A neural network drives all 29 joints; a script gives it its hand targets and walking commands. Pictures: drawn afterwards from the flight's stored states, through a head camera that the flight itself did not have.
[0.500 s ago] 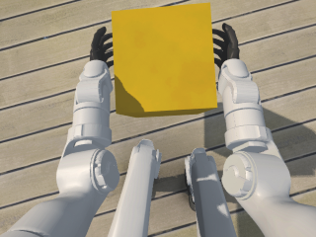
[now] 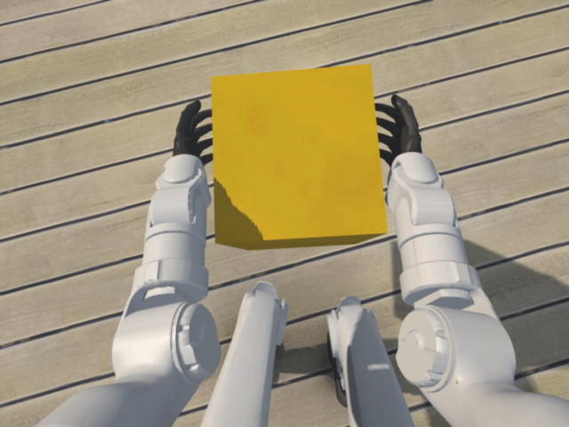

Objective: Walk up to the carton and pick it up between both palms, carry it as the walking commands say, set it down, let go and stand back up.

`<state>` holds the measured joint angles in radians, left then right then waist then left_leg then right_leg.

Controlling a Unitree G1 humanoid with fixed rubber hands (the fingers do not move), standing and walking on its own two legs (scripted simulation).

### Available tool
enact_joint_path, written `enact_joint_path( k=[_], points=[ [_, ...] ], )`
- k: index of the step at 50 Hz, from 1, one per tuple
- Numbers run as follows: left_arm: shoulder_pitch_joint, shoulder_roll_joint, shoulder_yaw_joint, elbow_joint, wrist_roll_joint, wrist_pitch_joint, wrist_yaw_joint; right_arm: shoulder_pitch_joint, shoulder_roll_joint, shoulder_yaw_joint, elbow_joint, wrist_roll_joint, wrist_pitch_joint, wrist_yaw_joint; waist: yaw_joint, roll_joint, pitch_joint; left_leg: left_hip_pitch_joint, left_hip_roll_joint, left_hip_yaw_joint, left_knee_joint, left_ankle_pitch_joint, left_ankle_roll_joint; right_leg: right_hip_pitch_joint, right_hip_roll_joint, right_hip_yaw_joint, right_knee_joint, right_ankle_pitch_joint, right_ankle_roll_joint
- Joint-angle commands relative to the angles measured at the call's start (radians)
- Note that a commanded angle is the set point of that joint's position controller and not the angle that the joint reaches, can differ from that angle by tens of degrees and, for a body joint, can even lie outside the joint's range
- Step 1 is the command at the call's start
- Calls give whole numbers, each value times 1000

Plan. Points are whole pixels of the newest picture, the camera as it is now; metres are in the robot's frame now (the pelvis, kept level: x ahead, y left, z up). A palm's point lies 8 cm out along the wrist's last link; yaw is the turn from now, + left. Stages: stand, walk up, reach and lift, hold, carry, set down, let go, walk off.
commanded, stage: reach and lift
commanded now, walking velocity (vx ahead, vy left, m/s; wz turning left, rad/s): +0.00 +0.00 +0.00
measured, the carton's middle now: (296, 176) +0.45 +0.05 -0.13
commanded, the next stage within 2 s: none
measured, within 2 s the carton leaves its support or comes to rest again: neither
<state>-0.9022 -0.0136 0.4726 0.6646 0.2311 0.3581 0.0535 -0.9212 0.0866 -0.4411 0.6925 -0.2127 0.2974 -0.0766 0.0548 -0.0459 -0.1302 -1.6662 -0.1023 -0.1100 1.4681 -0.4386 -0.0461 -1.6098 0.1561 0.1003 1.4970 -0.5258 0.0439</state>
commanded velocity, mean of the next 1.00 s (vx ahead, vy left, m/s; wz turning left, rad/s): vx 0.00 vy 0.00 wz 0.00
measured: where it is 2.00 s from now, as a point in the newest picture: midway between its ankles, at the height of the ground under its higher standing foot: (298, 367)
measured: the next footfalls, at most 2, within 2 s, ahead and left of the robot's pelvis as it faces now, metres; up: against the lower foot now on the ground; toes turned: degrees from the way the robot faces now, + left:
none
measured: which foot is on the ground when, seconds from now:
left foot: down 0.00-1.00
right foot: down 0.00-1.00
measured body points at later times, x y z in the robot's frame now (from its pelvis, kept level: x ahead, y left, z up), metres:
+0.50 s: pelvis +0.02 +0.00 +0.07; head +0.21 +0.02 +0.48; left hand +0.43 +0.19 +0.01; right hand +0.46 -0.10 +0.01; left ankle +0.10 +0.12 -0.55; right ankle +0.07 -0.12 -0.55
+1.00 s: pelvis +0.05 +0.00 +0.13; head +0.18 +0.01 +0.56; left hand +0.41 +0.19 +0.08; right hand +0.44 -0.11 +0.09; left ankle +0.10 +0.12 -0.55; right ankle +0.07 -0.12 -0.55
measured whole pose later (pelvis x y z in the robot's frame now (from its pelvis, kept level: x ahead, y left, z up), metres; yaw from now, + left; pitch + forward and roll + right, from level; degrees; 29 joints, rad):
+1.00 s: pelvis +0.05 +0.00 +0.13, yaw +1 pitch +23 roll +0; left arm -0.54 -0.12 0.44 0.57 0.26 0.31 0.03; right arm -0.56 0.17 -0.38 0.61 -0.26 0.25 -0.04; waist 0.05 -0.04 -0.12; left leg -0.98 -0.08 -0.13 0.88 -0.30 -0.03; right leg -0.94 0.11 0.15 0.92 -0.38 0.01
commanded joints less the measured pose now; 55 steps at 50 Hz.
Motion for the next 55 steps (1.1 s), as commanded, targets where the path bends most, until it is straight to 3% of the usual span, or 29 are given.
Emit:
enact_joint_path(
  k=[1, 31, 55],
  points=[
    [-620, -1071, -552, 26, -149, -30, -245, -605, 1030, 510, 63, 111, -8, 204, 32, 41, -910, 716, -47, 136, -156, 276, 3, 342, 42, -104, -204, 200, -13],
    [-340, -1112, -602, -8, -116, -82, -248, -312, 1075, 577, 41, 77, -56, 219, 18, 38, -753, 995, -33, 86, -454, 382, 20, 662, 8, -44, -500, 321, -21],
    [-134, -1135, -646, -79, -91, -62, -269, -98, 1095, 628, -31, 49, -35, 250, 16, 29, -567, 1262, -9, 63, -727, 489, 28, 962, -29, -10, -784, 445, -26]
  ],
)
